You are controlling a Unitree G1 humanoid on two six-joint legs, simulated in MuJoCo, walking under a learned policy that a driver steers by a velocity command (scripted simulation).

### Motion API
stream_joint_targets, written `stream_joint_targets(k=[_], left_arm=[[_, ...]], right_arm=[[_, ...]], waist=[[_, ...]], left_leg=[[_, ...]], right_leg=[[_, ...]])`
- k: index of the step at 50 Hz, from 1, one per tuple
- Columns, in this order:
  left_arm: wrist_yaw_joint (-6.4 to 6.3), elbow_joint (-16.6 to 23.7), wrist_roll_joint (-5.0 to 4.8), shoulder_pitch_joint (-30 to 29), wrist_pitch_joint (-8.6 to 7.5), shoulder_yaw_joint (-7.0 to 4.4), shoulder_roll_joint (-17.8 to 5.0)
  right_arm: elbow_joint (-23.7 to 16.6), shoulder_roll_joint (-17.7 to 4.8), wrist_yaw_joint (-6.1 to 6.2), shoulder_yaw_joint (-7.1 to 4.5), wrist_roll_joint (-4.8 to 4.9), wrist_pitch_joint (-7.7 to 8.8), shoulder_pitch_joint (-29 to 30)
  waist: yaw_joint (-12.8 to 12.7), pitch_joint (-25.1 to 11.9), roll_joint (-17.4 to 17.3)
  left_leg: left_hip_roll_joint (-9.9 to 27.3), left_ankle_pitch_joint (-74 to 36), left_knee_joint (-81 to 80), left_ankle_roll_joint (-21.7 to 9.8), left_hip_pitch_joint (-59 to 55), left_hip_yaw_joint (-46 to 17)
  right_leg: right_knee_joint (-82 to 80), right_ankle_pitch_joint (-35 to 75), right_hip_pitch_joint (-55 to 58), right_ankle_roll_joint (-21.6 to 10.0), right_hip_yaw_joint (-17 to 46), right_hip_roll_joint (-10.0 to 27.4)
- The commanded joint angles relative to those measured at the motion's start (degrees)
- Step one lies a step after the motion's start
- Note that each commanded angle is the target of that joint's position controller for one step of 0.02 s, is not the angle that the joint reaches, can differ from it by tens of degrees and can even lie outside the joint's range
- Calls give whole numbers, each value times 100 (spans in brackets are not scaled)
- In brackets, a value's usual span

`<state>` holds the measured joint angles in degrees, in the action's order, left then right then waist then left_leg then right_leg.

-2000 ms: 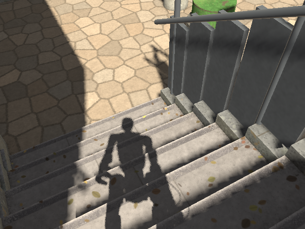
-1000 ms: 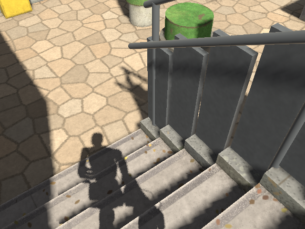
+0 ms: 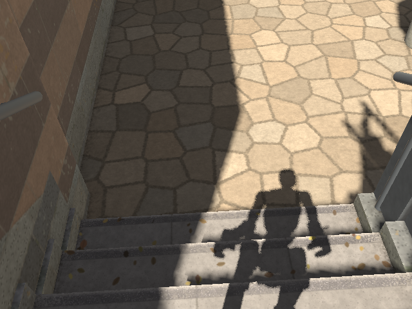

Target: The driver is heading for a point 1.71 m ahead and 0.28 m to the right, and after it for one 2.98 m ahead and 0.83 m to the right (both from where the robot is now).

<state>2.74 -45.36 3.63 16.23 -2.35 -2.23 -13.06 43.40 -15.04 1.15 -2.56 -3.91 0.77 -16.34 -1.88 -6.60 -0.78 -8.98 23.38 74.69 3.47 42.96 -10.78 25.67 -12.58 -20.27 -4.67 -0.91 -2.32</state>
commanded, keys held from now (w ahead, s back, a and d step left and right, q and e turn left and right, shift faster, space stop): no key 1.00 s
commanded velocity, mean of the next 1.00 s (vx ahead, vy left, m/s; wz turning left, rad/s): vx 0.00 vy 0.00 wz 0.06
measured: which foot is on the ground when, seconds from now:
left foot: up 0.00-0.18, down 0.20-1.00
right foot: down 0.00-1.00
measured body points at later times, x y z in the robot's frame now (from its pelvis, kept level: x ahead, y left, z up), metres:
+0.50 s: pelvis -0.01 +0.00 +0.00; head +0.01 +0.00 +0.44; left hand +0.11 +0.25 -0.13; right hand +0.05 -0.23 -0.15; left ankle -0.03 +0.15 -0.74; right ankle +0.00 -0.08 -0.74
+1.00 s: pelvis +0.00 +0.01 +0.00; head +0.02 +0.01 +0.45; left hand +0.06 +0.27 -0.14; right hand +0.07 -0.24 -0.14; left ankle -0.03 +0.15 -0.74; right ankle +0.00 -0.08 -0.74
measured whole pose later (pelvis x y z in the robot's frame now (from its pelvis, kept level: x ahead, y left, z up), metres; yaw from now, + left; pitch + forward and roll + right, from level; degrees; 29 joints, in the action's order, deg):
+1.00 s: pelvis +0.00 +0.01 +0.00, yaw +1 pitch -2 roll +0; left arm 5.4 -58.7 0.9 10.1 -2.2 -4.7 -13.5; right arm 57.5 -13.7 -3.9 -3.0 -1.0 0.3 -10.8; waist -0.4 3.9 -0.3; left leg 1.3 14.9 22.4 1.2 6.0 -0.3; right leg 23.3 -13.0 -8.7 -2.1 -2.0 -1.4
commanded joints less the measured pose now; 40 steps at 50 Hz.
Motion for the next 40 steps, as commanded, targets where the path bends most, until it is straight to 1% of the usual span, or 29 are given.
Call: stream_joint_targets(k=[1, 2, 3, 4, 5, 6, 7, 8, 9, 10, 11, 12, 13, 14, 15, 16, 17, 18, 19, 20, 22, 26, 31, 40], left_arm=[[292, 192, -91, -424, -128, 2, -273], [348, 141, -159, -545, -160, 77, -144], [379, 85, -246, -641, -179, 162, -64], [385, 33, -327, -727, -203, 226, -62], [372, 4, -396, -796, -240, 252, -130], [370, -93, -439, -720, -296, 276, -255], [384, -215, -481, -541, -335, 265, -440], [443, -315, -554, -376, -333, 231, -623], [545, -361, -625, -372, -314, 203, -763], [651, -363, -645, -447, -284, 185, -814], [680, -329, -613, -343, -239, 130, -787], [615, -319, -564, -90, -191, 61, -777], [540, -288, -502, -186, -167, -3, -854], [464, -178, -381, -418, -171, -47, -786], [428, -216, -339, -604, -193, -41, -657], [422, -293, -354, -535, -203, -62, -600], [442, -381, -414, -482, -208, -67, -558], [454, -397, -403, -506, -200, -81, -521], [456, -396, -387, -572, -195, -98, -504], [445, -398, -363, -625, -186, -124, -522], [417, -421, -346, -710, -169, -172, -571], [365, -527, -327, -744, -146, -239, -608], [312, -670, -309, -749, -121, -296, -658], [267, -938, -283, -647, -72, -354, -701]], right_arm=[[320, -202, -286, -62, -93, 22, -1371], [422, -165, -406, -55, -24, 67, -1434], [513, -127, -507, -41, 3, 120, -1445], [569, -116, -579, -36, 20, 148, -1412], [577, -110, -636, -28, 27, 141, -1229], [576, -58, -689, -7, 40, 130, -957], [548, -46, -717, 5, 107, 118, -598], [541, -122, -725, -14, 193, 127, -371], [574, -160, -712, -2, 280, 138, -310], [651, -229, -652, -22, 320, 154, -423], [637, -462, -564, -60, 327, 153, -340], [636, -646, -493, -98, 264, 140, -120], [677, -623, -447, -130, 172, 122, 12], [767, -381, -424, -104, 231, 121, 93], [849, -71, -432, -38, 344, 129, 22], [857, -21, -456, -22, 390, 132, 49], [898, -73, -490, -45, 384, 135, -56], [939, -102, -514, -53, 343, 147, -136], [951, -137, -526, -72, 329, 151, -147], [945, -177, -532, -88, 318, 149, -100], [942, -214, -535, -110, 326, 134, -25], [976, -279, -527, -143, 327, 100, 84], [990, -349, -515, -168, 317, 69, 293], [1089, -458, -496, -179, 295, 27, 454]], waist=[[707, -54, 293], [719, -12, 250], [728, 22, 293], [725, 82, 382], [664, 208, 406], [555, 309, 487], [401, 421, 605], [356, 380, 629], [434, 366, 557], [542, 274, 540], [379, 76, 372], [92, 102, 119], [15, 390, 29], [-27, 880, -198], [74, 1128, -160], [29, 1229, -202], [103, 1103, -138], [124, 984, -85], [160, 823, -42], [166, 734, -38], [203, 659, -35], [232, 639, -17], [228, 650, -11], [187, 730, 18]], left_leg=[[334, -909, 1599, 205, 98, 282], [534, -1094, 1418, 297, -112, 340], [764, -1235, 1182, 403, -407, 395], [968, -1301, 832, 512, -708, 502], [1192, -1281, -81, 633, -871, 688], [1417, -1086, -1153, 765, -1200, 791], [1435, -678, -2018, 860, -1524, 940], [1323, -492, -2619, 899, -1999, 1108], [1321, -980, -3327, 851, -2419, 1146], [1364, -1559, -3774, 729, -2699, 1050], [1266, -1439, -3934, 498, -2742, 912], [1188, -929, -4117, 205, -2612, 946], [1108, -242, -4277, -13, -2299, 1020], [1084, 3, -4566, -220, -1768, 896], [1156, -236, -4836, -257, -1902, 789], [1119, -401, -4855, -280, -2080, 812], [1084, -586, -4925, -274, -2297, 870], [1048, -767, -4936, -293, -2388, 930], [1026, -939, -4966, -307, -2449, 983], [1015, -1071, -4990, -316, -2476, 1025], [1029, -1283, -5062, -332, -2572, 1053], [1039, -1518, -5170, -363, -2806, 1089], [1018, -1674, -5274, -399, -3079, 1128], [975, -1779, -5455, -436, -3312, 1181]], right_leg=[[-304, 3453, -173, -958, 732, 1055], [-246, 2774, -408, -809, 579, 940], [-175, 2182, -649, -652, 522, 854], [-126, 1691, -875, -536, 517, 817], [-130, 1052, -893, -398, 483, 756], [-146, 481, -802, -220, 565, 723], [-116, 74, -669, -90, 732, 737], [-94, 90, -532, -4, 978, 830], [-7, 557, -378, 56, 1217, 969], [125, 1182, -72, 108, 1443, 1083], [147, 1160, 344, 143, 1497, 1051], [8, 426, 565, 101, 1347, 930], [-135, -576, 598, 50, 1077, 811], [-237, -1257, 544, -8, 678, 712], [-221, -1370, 391, -67, 595, 693], [-247, -1056, 346, -63, 408, 546], [-220, -584, 475, -58, 281, 430], [-168, 18, 692, -68, 166, 339], [-115, 530, 949, -60, 103, 306], [-91, 837, 1127, -36, 57, 280], [-107, 1109, 1281, 21, 12, 262], [-204, 1251, 1356, 75, -26, 242], [-317, 1251, 1355, 112, -39, 238], [-459, 1187, 1430, 139, -29, 240]])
